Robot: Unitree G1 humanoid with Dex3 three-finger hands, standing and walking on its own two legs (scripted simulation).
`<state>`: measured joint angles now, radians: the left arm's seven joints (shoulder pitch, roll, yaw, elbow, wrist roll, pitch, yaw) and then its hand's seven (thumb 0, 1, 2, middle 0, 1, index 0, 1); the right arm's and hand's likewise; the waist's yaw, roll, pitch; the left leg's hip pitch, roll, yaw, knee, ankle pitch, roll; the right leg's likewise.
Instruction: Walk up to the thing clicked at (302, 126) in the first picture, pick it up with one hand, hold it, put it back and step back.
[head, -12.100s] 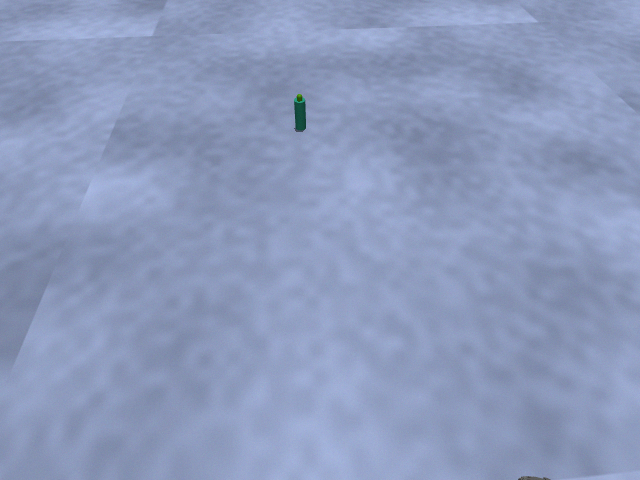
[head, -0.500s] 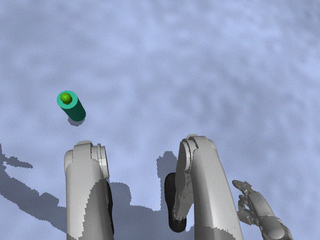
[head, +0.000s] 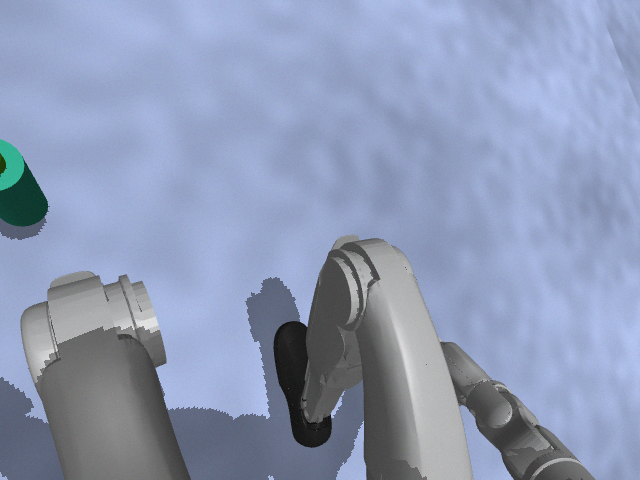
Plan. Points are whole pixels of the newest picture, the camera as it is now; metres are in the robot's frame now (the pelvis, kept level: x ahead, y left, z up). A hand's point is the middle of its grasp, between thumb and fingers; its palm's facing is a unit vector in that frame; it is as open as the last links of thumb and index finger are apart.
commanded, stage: close in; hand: left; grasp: from the side
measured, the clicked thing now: (4, 184) +0.44 +0.28 -0.20
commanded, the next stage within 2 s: rest palm in 0.60 s
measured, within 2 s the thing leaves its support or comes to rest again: neither
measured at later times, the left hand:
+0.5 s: hand out of the picture +0.40 +0.30 -0.16, palm faces +0.24 -0.97 +0.01, open 17.6 cm
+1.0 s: hand out of the picture +0.41 +0.28 -0.17, palm faces +0.28 -0.96 +0.01, open 15.9 cm
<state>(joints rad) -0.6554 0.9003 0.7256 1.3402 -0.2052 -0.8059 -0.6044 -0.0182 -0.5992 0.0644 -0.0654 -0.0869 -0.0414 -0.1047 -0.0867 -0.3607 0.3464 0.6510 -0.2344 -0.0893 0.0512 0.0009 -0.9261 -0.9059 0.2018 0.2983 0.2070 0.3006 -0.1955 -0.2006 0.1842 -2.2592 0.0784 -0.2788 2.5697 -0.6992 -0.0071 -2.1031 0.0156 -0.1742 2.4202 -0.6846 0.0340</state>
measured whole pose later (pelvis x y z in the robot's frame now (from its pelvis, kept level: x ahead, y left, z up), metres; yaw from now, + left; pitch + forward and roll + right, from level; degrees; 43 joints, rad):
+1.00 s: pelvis -0.01 +0.00 -0.02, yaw -3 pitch +10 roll -15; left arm -0.61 0.80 0.53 1.42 -0.15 -1.08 -0.15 -0.01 -0.33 0.19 -0.17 -0.14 -0.15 -0.15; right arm -0.16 -0.38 0.49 0.57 -0.35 0.00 0.13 0.00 -0.90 -0.90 0.20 0.30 0.21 0.30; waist -0.24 -0.26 0.29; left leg -2.23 0.07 -0.39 2.67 -0.68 -0.02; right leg -2.05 0.06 -0.24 2.45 -0.62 0.06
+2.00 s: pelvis -0.01 +0.01 -0.01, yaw -4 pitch +12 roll -17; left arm -0.64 0.83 0.51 1.33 -0.09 -1.00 -0.06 0.04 -0.11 1.06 -0.80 -1.08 -0.82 -1.08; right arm -0.16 -0.36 0.49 0.57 -0.36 0.03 0.13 0.00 -0.89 -0.90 0.20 0.30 0.21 0.30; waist -0.24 -0.27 0.31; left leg -2.23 0.06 -0.41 2.65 -0.69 -0.02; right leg -2.04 0.06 -0.26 2.41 -0.63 0.06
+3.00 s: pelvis +0.01 -0.01 +0.04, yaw +5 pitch +30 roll -7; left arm -0.55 0.48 0.45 0.82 -0.16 -0.58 -0.23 0.03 -0.18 1.15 -0.84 -1.08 -0.85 -1.08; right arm 0.05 -0.29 0.09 0.67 -0.10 0.05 0.07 0.00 -0.90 -0.90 0.20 0.30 0.20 0.30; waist -0.12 -0.02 -0.05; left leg -2.23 0.08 -0.16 2.38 -0.69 -0.02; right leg -2.13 -0.02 -0.10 2.32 -0.72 0.00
